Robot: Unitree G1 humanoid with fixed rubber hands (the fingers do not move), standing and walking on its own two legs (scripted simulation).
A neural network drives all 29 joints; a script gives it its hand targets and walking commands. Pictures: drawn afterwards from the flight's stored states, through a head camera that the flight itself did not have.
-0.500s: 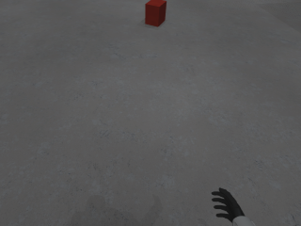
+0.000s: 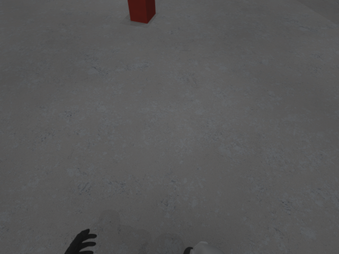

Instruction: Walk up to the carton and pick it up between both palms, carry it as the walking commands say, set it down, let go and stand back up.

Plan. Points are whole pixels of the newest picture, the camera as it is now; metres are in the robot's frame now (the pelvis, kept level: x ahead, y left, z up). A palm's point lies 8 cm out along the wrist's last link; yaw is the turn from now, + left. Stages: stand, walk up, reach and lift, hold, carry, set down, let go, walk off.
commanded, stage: walk up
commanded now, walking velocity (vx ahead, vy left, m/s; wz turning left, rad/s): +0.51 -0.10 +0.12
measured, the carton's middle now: (142, 4) +2.74 +0.22 -0.61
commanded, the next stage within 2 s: none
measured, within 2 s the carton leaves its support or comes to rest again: neither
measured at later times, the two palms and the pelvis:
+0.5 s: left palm (55, 244) +0.19 +0.29 -0.13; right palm (218, 145) +0.44 -0.16 -0.09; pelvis +0.27 +0.05 +0.01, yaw +1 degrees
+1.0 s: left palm (106, 98) +0.69 +0.24 -0.11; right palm (236, 133) +0.51 -0.25 -0.13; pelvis +0.55 +0.00 +0.00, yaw +1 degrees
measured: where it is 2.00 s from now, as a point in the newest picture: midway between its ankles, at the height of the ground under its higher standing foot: (159, 128)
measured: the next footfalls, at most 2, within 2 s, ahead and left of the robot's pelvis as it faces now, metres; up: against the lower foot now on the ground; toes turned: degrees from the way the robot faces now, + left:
left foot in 0.44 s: +0.34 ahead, +0.16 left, +0.00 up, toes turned +9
right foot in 0.90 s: +0.68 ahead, -0.09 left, +0.00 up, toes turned -8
